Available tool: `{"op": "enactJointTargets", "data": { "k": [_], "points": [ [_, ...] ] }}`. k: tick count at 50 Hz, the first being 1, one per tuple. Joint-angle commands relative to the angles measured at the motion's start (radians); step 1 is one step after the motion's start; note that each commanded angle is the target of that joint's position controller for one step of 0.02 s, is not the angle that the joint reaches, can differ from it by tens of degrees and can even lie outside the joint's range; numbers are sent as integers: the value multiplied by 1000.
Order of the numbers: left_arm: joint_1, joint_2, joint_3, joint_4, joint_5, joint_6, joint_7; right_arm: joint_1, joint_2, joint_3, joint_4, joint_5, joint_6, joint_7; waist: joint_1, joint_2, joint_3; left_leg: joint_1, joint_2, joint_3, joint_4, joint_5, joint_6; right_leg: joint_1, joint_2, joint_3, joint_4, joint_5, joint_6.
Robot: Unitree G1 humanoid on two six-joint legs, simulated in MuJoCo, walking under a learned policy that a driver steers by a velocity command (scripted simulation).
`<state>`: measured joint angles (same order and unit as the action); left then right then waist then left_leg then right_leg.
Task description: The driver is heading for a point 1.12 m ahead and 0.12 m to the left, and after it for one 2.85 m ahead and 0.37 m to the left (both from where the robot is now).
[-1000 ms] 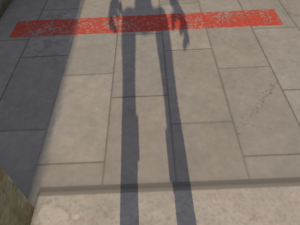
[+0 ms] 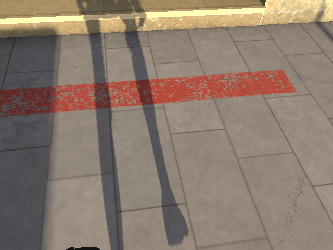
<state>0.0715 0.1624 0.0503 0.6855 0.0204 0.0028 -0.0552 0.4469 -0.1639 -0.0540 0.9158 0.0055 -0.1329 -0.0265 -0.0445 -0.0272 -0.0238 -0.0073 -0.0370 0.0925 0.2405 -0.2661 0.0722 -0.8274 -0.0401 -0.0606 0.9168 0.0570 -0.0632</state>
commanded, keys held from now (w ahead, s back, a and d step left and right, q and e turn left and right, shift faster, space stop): w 1.00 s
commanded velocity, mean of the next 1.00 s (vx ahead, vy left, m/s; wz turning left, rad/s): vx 0.50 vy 0.00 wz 0.00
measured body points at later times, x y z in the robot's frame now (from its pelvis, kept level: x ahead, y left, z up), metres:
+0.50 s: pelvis +0.34 -0.02 +0.00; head +0.35 -0.03 +0.45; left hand +0.33 +0.23 -0.14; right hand +0.50 -0.25 -0.11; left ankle +0.47 +0.14 -0.68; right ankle +0.27 -0.09 -0.75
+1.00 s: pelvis +0.64 +0.03 +0.00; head +0.65 +0.04 +0.45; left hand +0.78 +0.27 -0.12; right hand +0.61 -0.22 -0.14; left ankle +0.61 +0.10 -0.75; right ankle +0.76 -0.12 -0.68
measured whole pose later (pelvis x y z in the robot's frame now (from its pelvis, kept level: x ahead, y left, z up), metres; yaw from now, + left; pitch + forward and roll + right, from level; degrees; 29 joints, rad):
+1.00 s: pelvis +0.64 +0.03 +0.00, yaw -1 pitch +0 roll +1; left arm 0.17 0.23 0.04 0.81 0.04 -0.03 -0.03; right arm 0.43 -0.20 -0.04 0.98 -0.01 -0.09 0.01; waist -0.03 -0.04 0.00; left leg -0.07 -0.07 0.10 0.24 -0.18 0.08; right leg -0.64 -0.11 -0.01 0.88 -0.09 -0.02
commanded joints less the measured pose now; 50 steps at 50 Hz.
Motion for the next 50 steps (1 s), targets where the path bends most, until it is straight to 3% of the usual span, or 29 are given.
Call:
{"op": "enactJointTargets", "data": {
  "k": [1,4,7,8,9,10,11,12,13,14,15,16,17,19,24,26,29,32,33,34,35,36,37,38,39,40,42,45,50],
  "points": [
    [-136,47,17,-70,-3,-13,0,70,-113,-27,-16,-2,5,-9,-15,95,111,98,219,-112,-153,284,86,-19,-5,-31,-177,-4,9],
    [-194,55,15,-90,4,-20,5,103,-118,-25,3,-10,16,-15,-43,108,130,199,245,-102,-101,499,83,32,15,-76,-311,-73,-14],
    [-91,80,28,-67,6,-33,21,81,-172,-29,8,-12,26,-17,12,176,72,199,250,-53,83,1179,56,314,123,-144,-364,-197,-74],
    [10,117,44,-39,4,-39,29,75,-194,-34,11,-16,33,-21,67,177,32,199,257,-54,217,1284,48,414,143,-128,-384,-235,-96],
    [176,144,59,13,9,-46,40,48,-214,-38,9,-13,38,-23,153,168,-28,125,250,-42,400,1228,43,604,133,-88,-451,-194,-122],
    [340,190,76,58,32,-57,56,15,-204,-38,-16,-5,34,-21,231,128,-118,-97,222,-44,631,965,52,884,33,19,-435,-243,-153],
    [395,285,92,62,64,-70,68,70,-75,-10,-73,37,30,0,176,-135,-268,-502,46,-26,1077,208,12,1226,-305,483,-425,-291,-291],
    [348,247,77,43,33,-76,58,44,-133,-26,-81,20,21,1,153,-91,-345,-569,-43,-195,1242,-194,30,1141,-397,811,-582,-194,-344],
    [255,218,66,45,12,-82,54,-72,-148,-33,-114,9,15,3,112,-7,-172,-601,28,-244,1195,-68,39,971,-338,599,-617,-173,-293],
    [212,155,48,48,11,-94,47,-108,-148,-27,-126,6,6,9,92,28,-86,-597,59,-214,1133,-18,41,854,-305,462,-644,-94,-262],
    [202,125,37,61,13,-103,45,-119,-134,-24,-123,-3,14,16,66,44,-36,-580,86,-203,1078,-7,40,774,-257,359,-667,-40,-220],
    [213,105,26,75,8,-110,50,-105,-120,-19,-122,-25,32,24,41,15,-9,-558,100,-190,1035,-8,29,711,-217,287,-690,-3,-190],
    [231,101,20,88,6,-117,51,-84,-100,-14,-116,-31,48,35,27,-4,-5,-544,107,-180,1007,-1,19,681,-196,245,-714,3,-176],
    [277,138,26,124,-2,-131,50,-108,-85,-9,-132,-49,71,49,13,-23,33,-610,123,-143,961,17,-4,675,-169,200,-750,62,-174],
    [322,141,21,156,-9,-130,39,-325,-69,13,-195,-36,78,71,46,-50,104,-601,145,-43,554,247,-41,632,-72,45,-797,173,-133],
    [359,168,29,169,-14,-129,45,-402,-72,18,-208,-27,77,76,76,-55,98,-543,123,-9,428,328,-39,665,-85,41,-806,173,-122],
    [387,191,31,190,-14,-122,57,-441,-110,9,-218,-30,73,63,81,-45,108,-551,115,-32,342,324,-13,811,-147,70,-790,172,-118],
    [369,210,34,201,0,-107,69,-364,-141,-9,-194,-42,69,51,35,-50,66,-456,60,-14,303,178,32,914,-172,58,-627,431,-97],
    [351,220,36,202,7,-98,70,-240,-154,-19,-152,-45,64,46,-25,-36,7,-324,25,4,266,154,52,906,-150,33,-467,512,-82],
    [367,203,30,199,15,-89,70,-62,-193,-36,-93,-60,53,36,-85,3,-96,-93,46,-31,271,131,82,803,-105,1,-230,416,-67],
    [478,105,3,167,-11,-87,62,58,-315,-64,-84,-82,45,22,-70,219,-261,230,336,-409,262,54,173,505,-1,-39,159,3,-28],
    [516,104,5,179,-18,-90,56,60,-322,-68,-78,-42,58,29,-59,372,-376,331,463,-836,39,-40,261,293,156,41,423,-589,-8],
    [401,176,22,160,-5,-86,60,-65,-283,-59,-97,-28,67,29,-30,199,-225,223,408,-705,21,-153,225,184,79,126,471,-504,-22],
    [301,181,20,137,-6,-93,55,-147,-207,-38,-107,-27,64,27,-19,100,-96,75,375,-553,11,-121,200,169,32,119,431,-407,-25],
    [281,157,14,134,-4,-92,49,-169,-166,-25,-93,-29,58,29,9,64,-27,-41,333,-444,-22,-13,167,205,-7,111,354,-363,-28],
    [287,142,11,130,15,-80,44,-166,-140,-16,-74,-22,51,27,39,81,3,-117,296,-371,-42,56,141,254,-29,111,296,-344,-18],
    [316,112,4,142,26,-52,35,-139,-115,-4,-44,-21,36,28,65,80,12,-183,269,-295,-68,166,134,309,-34,94,258,-332,-1],
    [228,111,4,112,24,-35,28,-98,-159,-11,-17,-15,23,31,69,83,59,-196,258,-231,-127,179,151,228,-64,74,146,-246,31],
    [53,101,-9,68,12,-40,22,-28,-167,-10,18,-8,25,36,33,84,102,-147,217,-148,-150,256,132,200,-65,29,-134,-67,55]
  ]
}}
Keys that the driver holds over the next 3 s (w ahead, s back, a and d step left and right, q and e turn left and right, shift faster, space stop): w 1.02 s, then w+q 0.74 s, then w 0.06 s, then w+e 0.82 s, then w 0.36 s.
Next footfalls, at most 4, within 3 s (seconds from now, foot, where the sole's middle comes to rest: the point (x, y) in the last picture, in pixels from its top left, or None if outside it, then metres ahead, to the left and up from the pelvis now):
0.20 right None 0.31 -0.09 -0.78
0.68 left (134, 221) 0.65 0.10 -0.78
1.22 right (178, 164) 0.94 -0.10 -0.78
1.74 left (127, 128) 1.17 0.15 -0.78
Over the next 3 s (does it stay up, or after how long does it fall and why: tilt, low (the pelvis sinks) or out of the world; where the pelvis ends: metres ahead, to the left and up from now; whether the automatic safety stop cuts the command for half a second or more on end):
stays up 1.74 0.22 0.00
